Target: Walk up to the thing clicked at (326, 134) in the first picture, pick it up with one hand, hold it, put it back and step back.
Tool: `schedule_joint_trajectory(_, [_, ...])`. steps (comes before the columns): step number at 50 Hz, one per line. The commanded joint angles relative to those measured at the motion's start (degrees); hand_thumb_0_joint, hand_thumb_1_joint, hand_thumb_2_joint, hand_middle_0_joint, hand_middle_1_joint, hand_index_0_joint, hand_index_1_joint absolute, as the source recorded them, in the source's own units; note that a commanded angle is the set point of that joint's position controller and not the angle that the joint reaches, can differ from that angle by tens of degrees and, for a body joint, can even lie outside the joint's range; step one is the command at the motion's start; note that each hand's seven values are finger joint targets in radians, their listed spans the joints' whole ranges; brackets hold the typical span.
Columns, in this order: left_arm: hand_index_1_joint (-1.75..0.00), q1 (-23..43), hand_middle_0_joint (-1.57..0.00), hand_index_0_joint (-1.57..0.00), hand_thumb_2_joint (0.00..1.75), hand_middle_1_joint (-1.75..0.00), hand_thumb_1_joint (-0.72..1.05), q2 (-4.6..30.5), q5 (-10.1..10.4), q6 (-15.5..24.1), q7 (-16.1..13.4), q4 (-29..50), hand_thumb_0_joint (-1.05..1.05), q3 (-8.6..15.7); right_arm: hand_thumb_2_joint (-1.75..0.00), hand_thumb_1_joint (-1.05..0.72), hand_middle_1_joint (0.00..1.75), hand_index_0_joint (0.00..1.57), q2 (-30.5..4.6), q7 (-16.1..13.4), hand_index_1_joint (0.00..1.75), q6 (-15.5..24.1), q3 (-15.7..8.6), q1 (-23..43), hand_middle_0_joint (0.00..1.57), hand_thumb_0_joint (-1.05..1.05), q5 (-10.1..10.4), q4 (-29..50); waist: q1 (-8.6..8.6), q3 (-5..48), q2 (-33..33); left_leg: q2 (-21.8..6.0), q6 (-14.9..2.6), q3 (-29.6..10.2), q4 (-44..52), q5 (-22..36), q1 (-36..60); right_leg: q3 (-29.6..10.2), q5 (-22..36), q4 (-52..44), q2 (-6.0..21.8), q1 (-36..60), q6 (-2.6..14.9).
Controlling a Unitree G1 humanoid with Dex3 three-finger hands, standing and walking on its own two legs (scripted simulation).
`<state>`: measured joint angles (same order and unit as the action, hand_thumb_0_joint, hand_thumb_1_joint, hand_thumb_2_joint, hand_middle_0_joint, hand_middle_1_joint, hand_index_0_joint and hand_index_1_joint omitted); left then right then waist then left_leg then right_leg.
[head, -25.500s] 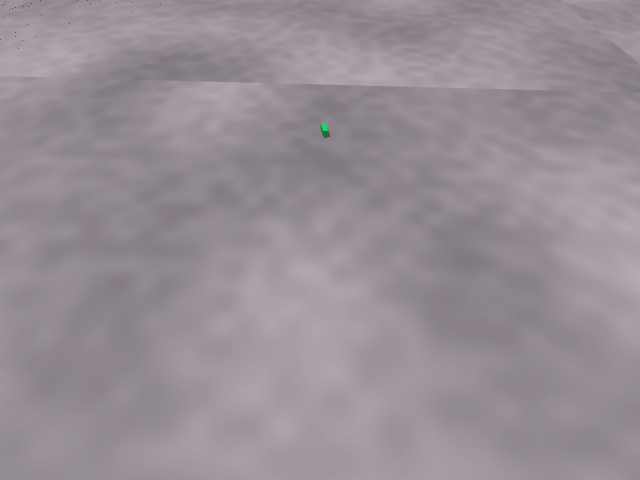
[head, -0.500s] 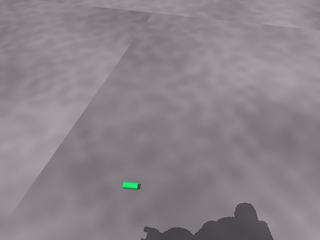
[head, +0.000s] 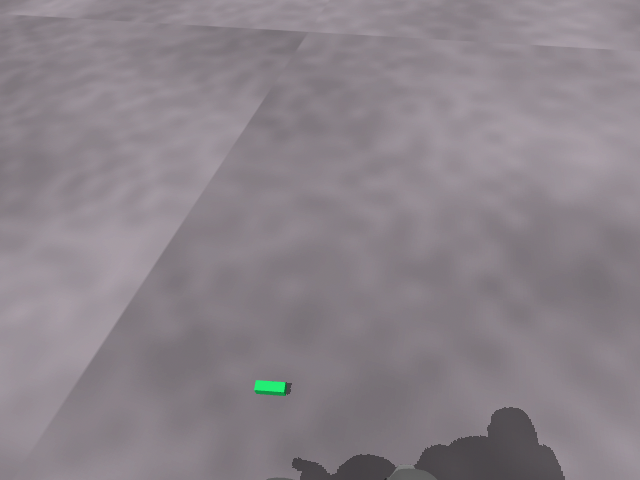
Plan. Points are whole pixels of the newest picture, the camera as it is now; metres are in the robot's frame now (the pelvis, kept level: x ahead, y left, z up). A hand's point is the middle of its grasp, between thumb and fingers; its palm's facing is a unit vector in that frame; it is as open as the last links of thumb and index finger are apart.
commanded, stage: walk up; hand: left
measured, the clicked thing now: (270, 388) +0.48 +0.21 -0.73
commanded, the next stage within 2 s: none
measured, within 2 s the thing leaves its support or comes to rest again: neither
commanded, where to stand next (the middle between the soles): +0.08 +0.00 m, yaw -5 degrees
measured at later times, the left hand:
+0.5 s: hand out of the picture +0.04 +0.29 -0.15, palm faces -0.15 -0.93 -0.33, open 7.4 cm
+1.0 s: hand out of the picture +0.07 +0.29 -0.12, palm faces -0.03 -0.85 -0.52, open 7.4 cm
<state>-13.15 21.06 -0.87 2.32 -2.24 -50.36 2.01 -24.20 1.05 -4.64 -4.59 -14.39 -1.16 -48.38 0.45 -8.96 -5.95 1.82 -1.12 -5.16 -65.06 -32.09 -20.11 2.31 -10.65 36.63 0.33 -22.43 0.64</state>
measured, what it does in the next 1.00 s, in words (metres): steps on the spot: left foot, then right foot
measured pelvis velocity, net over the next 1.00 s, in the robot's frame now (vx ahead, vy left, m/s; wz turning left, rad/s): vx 0.01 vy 0.00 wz -0.02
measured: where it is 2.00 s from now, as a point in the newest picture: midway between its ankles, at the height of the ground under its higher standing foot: outside the picture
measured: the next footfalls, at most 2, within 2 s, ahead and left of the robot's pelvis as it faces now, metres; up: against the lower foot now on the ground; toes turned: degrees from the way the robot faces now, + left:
left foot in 0.18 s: +0.04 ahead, +0.16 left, +0.00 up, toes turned -1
right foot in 0.58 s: -0.01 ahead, -0.14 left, +0.00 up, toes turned -6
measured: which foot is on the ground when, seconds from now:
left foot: up 0.00-0.16, down 0.18-0.58, up 0.60-0.98, down 1.00-1.00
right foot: down 0.00-0.20, up 0.22-0.56, down 0.58-1.00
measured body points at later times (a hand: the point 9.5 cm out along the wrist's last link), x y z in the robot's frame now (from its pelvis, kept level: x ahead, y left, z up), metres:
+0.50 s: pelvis -0.04 +0.01 +0.00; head -0.02 +0.04 +0.45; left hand +0.05 +0.34 -0.13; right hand -0.01 -0.34 -0.07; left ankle +0.00 +0.16 -0.71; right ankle -0.07 -0.13 -0.68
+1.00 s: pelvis +0.01 +0.00 +0.00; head +0.07 -0.04 +0.44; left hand +0.07 +0.33 -0.09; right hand +0.08 -0.30 -0.15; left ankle +0.08 +0.11 -0.72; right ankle -0.05 -0.13 -0.71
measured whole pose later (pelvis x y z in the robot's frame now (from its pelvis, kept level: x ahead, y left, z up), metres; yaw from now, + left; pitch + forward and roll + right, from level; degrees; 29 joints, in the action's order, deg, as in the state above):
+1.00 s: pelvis +0.01 +0.00 +0.00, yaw -1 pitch -2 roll +0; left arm -16.1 23.3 0.3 1.6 -3.3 -47.6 2.3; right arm -22.4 2.3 -4.1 -3.0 -12.3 -1.4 -47.0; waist -0.6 -10.0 -5.0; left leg 1.3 -2.1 -2.5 -41.2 -16.0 -23.1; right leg 3.9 -27.2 41.8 3.5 -11.9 -1.0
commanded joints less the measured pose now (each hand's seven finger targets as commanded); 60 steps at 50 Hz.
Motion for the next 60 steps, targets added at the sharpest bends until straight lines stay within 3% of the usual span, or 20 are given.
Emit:
schedule_joint_trajectory(1, [-0.30, -0.1, -0.20, -0.20, 0.90, -0.30, 0.90, 18.0, -0.5, 0.6, -2.2, 5.2, 0.00, 5.2, -0.90, -0.90, 0.30, 0.20, -10.4, -0.5, 0.30, -0.3, -3.3, -6.8, 0.20, 0.00, 0.2, 2.3, 0.22, 8.9, 13.5, -2.3, 1.29, -4.8, -5.0, 2.5, -4.1, -16.5, 4.7, -12.4, 16.0, 3.1, 11.70])
schedule_joint_trajectory(6, [-0.30, 7.4, -0.20, -0.20, 0.90, -0.30, 0.90, 15.8, -1.4, -2.5, -0.6, 8.5, 0.00, 4.6, -0.90, -0.90, 0.30, 0.20, -9.1, -2.0, 0.30, 1.8, -2.2, -7.2, 0.20, 0.00, 1.3, 0.1, 0.80, 11.0, 22.4, -1.0, 1.51, 6.0, 15.8, 5.2, 0.6, -10.2, 20.9, -3.3, 12.4, 2.4, 11.31])
schedule_joint_trajectory(8, [-0.30, 8.7, -0.20, -0.20, 0.90, -0.30, 0.90, 14.4, -0.2, -4.4, 0.1, 9.1, 0.00, 4.0, -0.90, -0.90, 0.30, 0.20, -9.6, -2.5, 0.30, 3.0, -2.7, -9.8, 0.20, 0.00, 0.3, -1.3, 2.89, 12.3, 16.4, 0.6, 1.06, 8.9, 28.7, 17.8, 7.1, -8.6, 8.8, 5.5, 9.0, -2.8, 7.85])
schedule_joint_trajectory(9, [-0.30, 7.1, -0.20, -0.20, 0.90, -0.30, 0.90, 11.5, 0.3, -5.2, 0.3, 9.4, 0.00, 3.3, -0.90, -0.90, 0.30, 0.20, -12.5, -2.6, 0.30, 3.5, -3.3, -7.2, 0.20, 0.00, -0.9, -0.2, 2.33, 9.0, 6.2, -5.5, -0.85, -2.3, 36.2, 18.2, 5.4, -9.5, -4.1, 13.3, 3.0, -9.3, 5.09])
schedule_joint_trajectory(10, [-0.30, 5.2, -0.20, -0.20, 0.90, -0.30, 0.90, 10.2, 0.4, -5.6, 0.2, 9.5, 0.00, 3.3, -0.90, -0.90, 0.30, 0.20, -18.7, -2.6, 0.30, 3.9, -4.3, -1.9, 0.20, 0.00, -1.3, 2.8, 0.34, 8.4, -7.2, -22.2, -8.40, -26.6, 43.7, 22.8, 0.7, -6.8, -23.2, 26.0, -5.2, -13.1, 1.58])
schedule_joint_trajectory(11, [-0.30, 8.3, -0.20, -0.20, 0.90, -0.30, 0.90, 14.6, -0.4, -5.8, -0.4, 9.2, 0.00, 4.8, -0.90, -0.90, 0.30, 0.20, -23.3, -2.6, 0.30, 4.3, -5.5, 0.1, 0.20, 0.00, -0.5, 3.9, 2.80, 7.6, -7.0, -29.0, -15.90, -35.5, 47.6, 24.5, -8.4, -15.2, -28.5, 35.4, -5.4, -8.3, 1.28])
schedule_joint_trajectory(15, [-0.30, 0.5, -0.20, -0.20, 0.90, -0.30, 0.90, 15.7, -0.9, -6.8, 1.2, 6.5, 0.00, 6.1, -0.90, -0.90, 0.30, 0.20, -16.8, -5.5, 0.30, 6.4, -4.3, 2.8, 0.20, 0.00, -0.2, 2.9, -3.20, 9.1, 1.1, -19.6, -11.10, -16.0, 36.2, 26.8, 6.6, -17.9, -14.0, 46.2, -3.7, -17.0, 0.68])
schedule_joint_trajectory(19, [-0.30, 1.9, -0.20, -0.20, 0.90, -0.30, 0.90, 16.1, -1.3, -3.5, 5.0, 7.1, 0.00, 6.0, -0.90, -0.90, 0.30, 0.20, -16.4, -3.5, 0.30, 9.0, -5.0, -4.5, 0.20, 0.00, -0.8, 2.7, 2.21, 13.5, -4.4, -16.6, -10.24, -17.4, 43.3, -9.9, 22.3, -11.3, -14.6, 28.4, -1.6, -20.0, -1.07])
schedule_joint_trajectory(23, [-0.30, 3.3, -0.20, -0.20, 0.90, -0.30, 0.90, 16.3, -0.9, -1.2, 5.3, 6.4, 0.00, 5.7, -0.90, -0.90, 0.30, 0.20, -18.2, -1.0, 0.30, 8.4, -4.7, -5.7, 0.20, 0.00, -1.9, 4.2, 4.13, 3.2, -9.4, -18.6, -12.94, -13.9, 47.9, -8.9, 10.1, -4.4, -23.3, 13.9, -0.5, -11.4, -1.33])
schedule_joint_trajectory(27, [-0.30, -14.2, -0.20, -0.20, 0.90, -0.30, 0.90, 14.4, -0.6, 0.1, 5.1, 0.4, 0.00, 6.6, -0.90, -0.90, 0.30, 0.20, -16.8, 0.1, 0.30, 6.9, -4.1, 1.9, 0.20, 0.00, -1.9, 7.0, -5.66, 6.5, -6.7, -12.7, -8.72, -1.6, 36.9, -5.6, -5.8, 2.6, -12.6, -6.8, -1.7, 17.3, 1.77])
schedule_joint_trajectory(28, [-0.30, -22.1, -0.20, -0.20, 0.90, -0.30, 0.90, 16.6, -0.8, 0.7, 4.3, -1.6, 0.00, 7.8, -0.90, -0.90, 0.30, 0.20, -12.2, 0.0, 0.30, 6.2, -2.9, 1.4, 0.20, 0.00, -2.1, 7.4, -9.29, 7.7, 4.8, -7.9, -6.11, 3.3, 21.0, -6.8, -14.5, -2.0, -11.9, -13.4, -0.3, 28.6, 1.27])
schedule_joint_trajectory(30, [-0.30, -16.8, -0.20, -0.20, 0.90, -0.30, 0.90, 24.7, -2.1, 1.6, 3.1, 3.2, 0.00, 8.5, -0.90, -0.90, 0.30, 0.20, -8.7, -0.8, 0.30, 6.2, -1.5, 5.4, 0.20, 0.00, -0.2, 11.1, -8.38, 1.5, 15.2, 0.0, -0.74, -3.1, -1.6, -0.3, -33.2, -47.1, -45.9, -29.6, 23.5, 19.5, 9.90])
schedule_joint_trajectory(31, [-0.30, -10.7, -0.20, -0.20, 0.90, -0.30, 0.90, 24.0, -1.4, 1.7, 3.1, 5.0, 0.00, 8.1, -0.90, -0.90, 0.30, 0.20, -13.9, -1.0, 0.30, 6.9, -2.6, 5.6, 0.20, 0.00, 0.8, 9.2, -6.02, -4.3, 8.3, -3.0, -1.05, -7.6, -0.2, 4.7, -30.2, -44.1, -47.5, -30.6, 23.4, 12.9, 11.37])
schedule_joint_trajectory(39, [-0.30, -5.3, -0.20, -0.20, 0.90, -0.30, 0.90, 17.0, 0.5, 3.8, -1.3, 4.7, 0.00, 5.2, -0.90, -0.90, 0.30, 0.20, -9.2, 1.0, 0.30, 2.7, -2.4, -7.6, 0.20, 0.00, -0.1, 3.8, 1.18, -1.2, 13.1, 1.0, 1.40, -5.6, 3.8, 17.3, -9.0, -5.6, 41.0, -12.8, 14.0, 5.6, 4.00])
schedule_joint_trajectory(48, [-0.30, -5.5, -0.20, -0.20, 0.90, -0.30, 0.90, 19.1, 1.7, -0.1, -2.8, 5.3, 0.00, 5.0, -0.90, -0.90, 0.30, 0.20, -9.9, 0.5, 0.30, 1.9, -2.2, 2.6, 0.20, 0.00, -0.7, 7.2, -2.28, 6.9, 18.6, -1.5, -1.93, 5.0, 27.2, 15.2, -3.8, -6.9, 41.9, 1.5, 15.4, 17.9, 7.49])
schedule_joint_trajectory(50, [-0.30, -5.7, -0.20, -0.20, 0.90, -0.30, 0.90, 18.0, 2.5, -0.1, -3.0, 5.7, 0.00, 4.1, -0.90, -0.90, 0.30, 0.20, -12.1, 0.7, 0.30, 2.7, -3.2, -1.6, 0.20, 0.00, -1.6, 6.2, 1.35, 12.9, 10.3, -2.6, -5.82, 2.9, 37.0, 41.5, 10.3, -2.8, 32.9, 16.0, 9.4, 13.5, 2.86])
schedule_joint_trajectory(51, [-0.30, -4.8, -0.20, -0.20, 0.90, -0.30, 0.90, 12.9, 3.4, -0.4, -2.2, 8.0, 0.00, 3.1, -0.90, -0.90, 0.30, 0.20, -16.5, -0.3, 0.30, 3.6, -4.6, -1.8, 0.20, 0.00, -0.4, 6.8, 2.32, 17.4, -1.7, -14.0, -11.89, -12.6, 31.9, 74.1, 20.5, -1.5, 14.2, 33.1, 0.2, 0.5, -1.31])
schedule_joint_trajectory(52, [-0.30, -2.7, -0.20, -0.20, 0.90, -0.30, 0.90, 12.1, 3.7, -1.4, -2.7, 7.6, 0.00, 3.5, -0.90, -0.90, 0.30, 0.20, -16.9, -0.6, 0.30, 3.6, -4.8, -4.2, 0.20, 0.00, 1.5, 6.3, 3.59, 20.7, -7.3, -22.5, -19.91, -22.5, 32.6, 89.2, 21.7, -3.8, -28.5, 38.9, -5.3, -3.2, -0.53])
schedule_joint_trajectory(55, [-0.30, -2.9, -0.20, -0.20, 0.90, -0.30, 0.90, 13.8, 3.5, -3.2, -2.7, 6.1, 0.00, 3.8, -0.90, -0.90, 0.30, 0.20, -11.2, -2.2, 0.30, 2.6, -3.4, 3.0, 0.20, 0.00, 1.3, 8.6, 0.59, 15.8, 3.5, -16.4, -13.51, -9.1, 33.9, 63.4, 12.1, -11.1, -25.0, 43.6, -3.4, -4.6, 0.82])
schedule_joint_trajectory(60, [-0.30, -3.7, -0.20, -0.20, 0.90, -0.30, 0.90, 11.9, 2.2, -2.9, -1.8, 5.6, 0.00, 3.6, -0.90, -0.90, 0.30, 0.20, -10.1, -1.8, 0.30, 2.0, -2.6, 6.4, 0.20, 0.00, -0.2, 10.3, 0.53, 11.9, -3.1, -14.9, -14.41, -6.7, 35.4, 50.2, 6.4, -5.4, -19.2, 28.4, -1.6, -1.7, -0.79])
